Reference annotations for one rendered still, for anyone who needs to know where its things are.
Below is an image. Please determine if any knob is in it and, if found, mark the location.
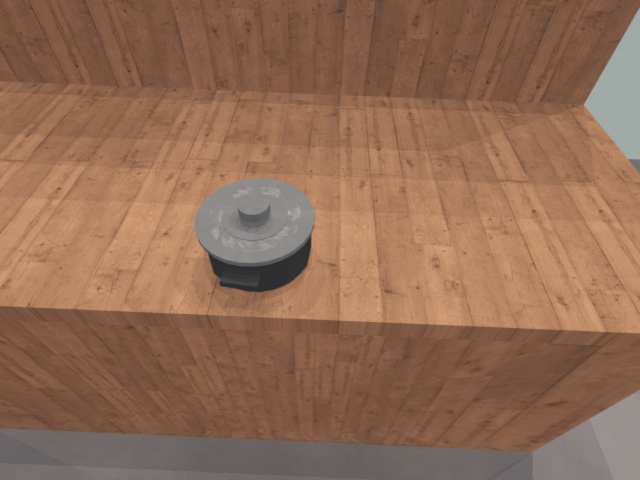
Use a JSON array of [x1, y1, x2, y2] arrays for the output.
[[237, 193, 271, 223]]

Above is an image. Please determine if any table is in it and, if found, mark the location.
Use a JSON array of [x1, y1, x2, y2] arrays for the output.
[[0, 0, 640, 452]]

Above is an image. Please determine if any lid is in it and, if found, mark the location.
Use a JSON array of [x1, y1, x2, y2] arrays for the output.
[[194, 178, 315, 267]]

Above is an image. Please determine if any pot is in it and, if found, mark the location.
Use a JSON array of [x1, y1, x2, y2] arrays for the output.
[[208, 237, 311, 292]]

